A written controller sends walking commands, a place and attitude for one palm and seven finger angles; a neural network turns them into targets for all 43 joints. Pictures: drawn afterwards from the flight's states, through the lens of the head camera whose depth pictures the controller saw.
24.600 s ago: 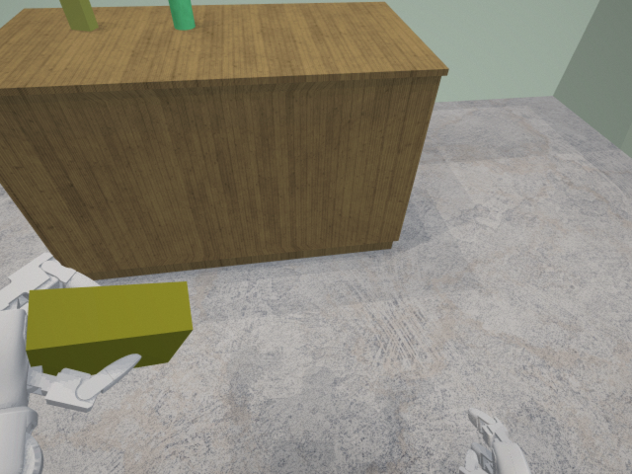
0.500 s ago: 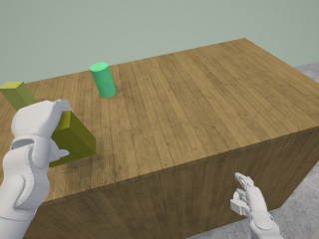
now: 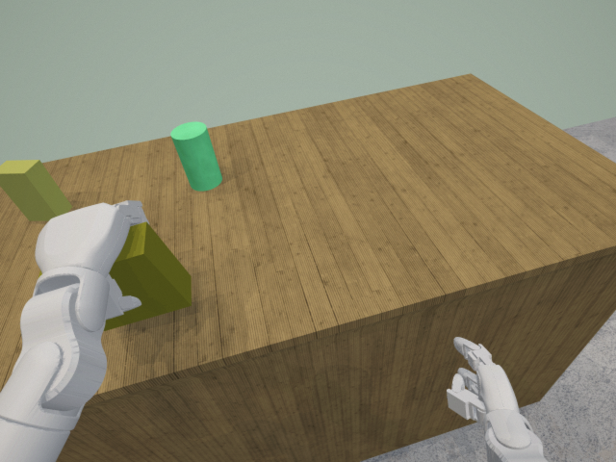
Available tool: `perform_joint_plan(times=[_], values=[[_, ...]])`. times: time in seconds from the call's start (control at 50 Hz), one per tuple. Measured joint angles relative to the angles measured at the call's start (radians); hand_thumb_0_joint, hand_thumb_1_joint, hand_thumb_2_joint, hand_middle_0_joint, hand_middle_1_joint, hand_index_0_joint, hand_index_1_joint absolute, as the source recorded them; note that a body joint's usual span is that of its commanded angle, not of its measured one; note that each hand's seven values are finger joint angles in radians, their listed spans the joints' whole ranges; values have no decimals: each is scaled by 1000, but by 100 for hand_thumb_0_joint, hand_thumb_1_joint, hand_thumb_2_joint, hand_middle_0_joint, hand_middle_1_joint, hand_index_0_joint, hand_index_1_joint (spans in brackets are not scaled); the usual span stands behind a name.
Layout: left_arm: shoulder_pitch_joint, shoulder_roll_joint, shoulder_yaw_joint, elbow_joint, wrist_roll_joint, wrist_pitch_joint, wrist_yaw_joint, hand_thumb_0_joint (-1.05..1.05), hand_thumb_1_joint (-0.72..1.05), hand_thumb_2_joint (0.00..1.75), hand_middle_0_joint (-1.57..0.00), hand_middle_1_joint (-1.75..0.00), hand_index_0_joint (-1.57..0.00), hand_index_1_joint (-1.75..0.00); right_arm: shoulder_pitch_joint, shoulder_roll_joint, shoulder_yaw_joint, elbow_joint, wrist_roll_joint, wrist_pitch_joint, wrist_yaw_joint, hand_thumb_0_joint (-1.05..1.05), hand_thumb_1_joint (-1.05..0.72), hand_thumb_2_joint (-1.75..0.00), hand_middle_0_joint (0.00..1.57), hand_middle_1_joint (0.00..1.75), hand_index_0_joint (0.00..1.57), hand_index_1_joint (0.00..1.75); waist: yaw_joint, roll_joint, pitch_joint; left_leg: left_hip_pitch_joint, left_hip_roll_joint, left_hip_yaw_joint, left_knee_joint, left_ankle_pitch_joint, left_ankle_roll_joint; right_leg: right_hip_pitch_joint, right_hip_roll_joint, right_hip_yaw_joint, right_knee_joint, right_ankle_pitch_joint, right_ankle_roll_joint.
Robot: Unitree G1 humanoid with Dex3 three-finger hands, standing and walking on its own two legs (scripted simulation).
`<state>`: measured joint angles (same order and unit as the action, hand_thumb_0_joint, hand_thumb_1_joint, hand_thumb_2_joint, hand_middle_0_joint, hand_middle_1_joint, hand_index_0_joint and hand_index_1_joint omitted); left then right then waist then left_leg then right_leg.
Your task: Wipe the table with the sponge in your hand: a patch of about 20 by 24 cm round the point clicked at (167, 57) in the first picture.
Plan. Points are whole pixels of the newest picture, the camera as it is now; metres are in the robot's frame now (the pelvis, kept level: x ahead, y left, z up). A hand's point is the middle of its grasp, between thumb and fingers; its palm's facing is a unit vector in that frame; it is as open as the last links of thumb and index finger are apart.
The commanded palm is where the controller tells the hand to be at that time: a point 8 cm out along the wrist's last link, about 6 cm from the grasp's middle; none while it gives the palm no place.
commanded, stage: move the sponge above the wiping area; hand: left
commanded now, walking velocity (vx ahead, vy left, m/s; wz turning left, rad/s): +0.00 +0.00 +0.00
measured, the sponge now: (132, 288) +0.26 +0.28 +0.12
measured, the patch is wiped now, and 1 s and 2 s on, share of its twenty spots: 0.00 0.00 0.00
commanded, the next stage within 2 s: lower the sponge onto the table in 1.76 s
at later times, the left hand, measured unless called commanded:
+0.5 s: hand (130, 262) +0.27 +0.28 +0.15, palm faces +0.08 -0.05 -1.00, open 9.4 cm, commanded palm +0.23 +0.28 +0.23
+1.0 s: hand (110, 268) +0.26 +0.29 +0.16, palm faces +0.10 -0.05 -0.99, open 9.4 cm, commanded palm +0.22 +0.29 +0.24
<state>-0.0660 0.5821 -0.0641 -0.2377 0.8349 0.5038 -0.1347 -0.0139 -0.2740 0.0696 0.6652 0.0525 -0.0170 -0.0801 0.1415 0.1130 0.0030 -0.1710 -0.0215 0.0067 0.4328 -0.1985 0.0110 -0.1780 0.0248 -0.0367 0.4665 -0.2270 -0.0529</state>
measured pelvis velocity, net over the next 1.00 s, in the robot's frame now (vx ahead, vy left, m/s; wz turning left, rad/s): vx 0.00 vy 0.00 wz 0.00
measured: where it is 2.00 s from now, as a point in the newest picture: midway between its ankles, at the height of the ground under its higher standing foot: outside the picture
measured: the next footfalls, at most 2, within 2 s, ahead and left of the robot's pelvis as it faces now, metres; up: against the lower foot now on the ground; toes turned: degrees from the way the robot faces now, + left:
none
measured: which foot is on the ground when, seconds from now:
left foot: down 0.00-1.00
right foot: down 0.00-1.00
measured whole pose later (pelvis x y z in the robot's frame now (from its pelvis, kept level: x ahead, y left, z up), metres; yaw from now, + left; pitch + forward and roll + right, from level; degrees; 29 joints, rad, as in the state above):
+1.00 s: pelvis +0.00 +0.00 +0.00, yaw +0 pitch -4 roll +1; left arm -0.05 0.60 -0.04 -0.19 0.84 0.45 -0.14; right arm -0.01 -0.27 0.07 0.69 0.05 -0.02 -0.08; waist 0.15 0.11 0.00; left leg -0.17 -0.02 0.00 0.43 -0.20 0.01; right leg -0.17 0.03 -0.04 0.46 -0.23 -0.06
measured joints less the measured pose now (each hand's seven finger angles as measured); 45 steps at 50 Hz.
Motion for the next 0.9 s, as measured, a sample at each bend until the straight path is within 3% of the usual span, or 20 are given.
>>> perform_joint_plan(times=[0.38, 0.56, 0.74, 0.9], values=[[-57, -15, -25, 109, 34, -12, -9, 0, -44, 103, -80, -138, -80, -137, -9, 8, 7, 19, 0, 1, 2, 1, -90, -90, 20, 30, 20, 30, -5, 4, -1, -4, 4, -6, -7, 6, -6, -4, 4, -5, -6, 3, -7], [-24, -15, 0, 92, 25, -51, 8, 0, -44, 103, -80, -138, -80, -137, 1, 10, 3, 23, -7, -1, 11, 1, -90, -90, 20, 30, 20, 30, -6, 5, -1, 0, 10, -1, -6, -4, -8, 0, 11, 1, -8, -2, -9], [52, 7, 45, 11, 4, -24, 7, 0, -44, 103, -80, -138, -80, -137, 2, -3, -6, 14, -5, 11, 20, 1, -90, -90, 20, 30, 20, 29, -3, 7, -7, 1, 10, 1, 3, -14, -7, 1, 11, 4, -1, -11, -7], [45, 8, 21, 11, 8, -39, -5, 0, -44, 103, -80, -138, -80, -137, 7, -7, -12, 17, -4, 5, 4, 1, -90, -90, 20, 30, 20, 30, 7, 5, -5, 2, 4, -10, 4, -10, -5, 7, 5, -6, -3, -9, -5]])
